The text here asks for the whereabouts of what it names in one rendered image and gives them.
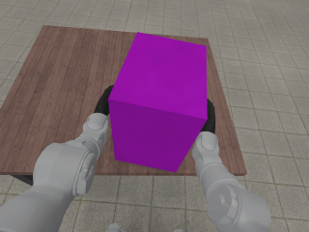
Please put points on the carton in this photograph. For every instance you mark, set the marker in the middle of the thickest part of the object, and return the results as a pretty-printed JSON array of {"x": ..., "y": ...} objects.
[{"x": 159, "y": 102}]

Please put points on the right robot hand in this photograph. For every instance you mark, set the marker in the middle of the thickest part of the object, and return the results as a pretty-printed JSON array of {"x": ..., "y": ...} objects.
[{"x": 210, "y": 123}]

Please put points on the robot left forearm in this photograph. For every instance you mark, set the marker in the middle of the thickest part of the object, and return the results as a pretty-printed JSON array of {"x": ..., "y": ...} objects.
[{"x": 93, "y": 137}]

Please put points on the robot right upper arm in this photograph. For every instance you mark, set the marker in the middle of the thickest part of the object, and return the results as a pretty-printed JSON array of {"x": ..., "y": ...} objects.
[{"x": 234, "y": 209}]

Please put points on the robot left shin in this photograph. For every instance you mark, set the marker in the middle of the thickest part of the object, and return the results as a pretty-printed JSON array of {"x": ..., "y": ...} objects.
[{"x": 114, "y": 225}]

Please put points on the table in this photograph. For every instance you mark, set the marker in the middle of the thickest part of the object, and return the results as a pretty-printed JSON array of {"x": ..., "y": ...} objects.
[{"x": 58, "y": 87}]

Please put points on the robot left upper arm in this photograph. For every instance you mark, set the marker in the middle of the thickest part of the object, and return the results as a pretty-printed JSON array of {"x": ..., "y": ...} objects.
[{"x": 62, "y": 173}]

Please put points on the robot right forearm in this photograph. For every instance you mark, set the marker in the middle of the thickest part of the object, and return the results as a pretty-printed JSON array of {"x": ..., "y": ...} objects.
[{"x": 208, "y": 165}]

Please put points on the left robot hand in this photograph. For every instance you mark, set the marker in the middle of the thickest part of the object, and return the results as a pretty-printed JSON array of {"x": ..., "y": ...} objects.
[{"x": 103, "y": 104}]

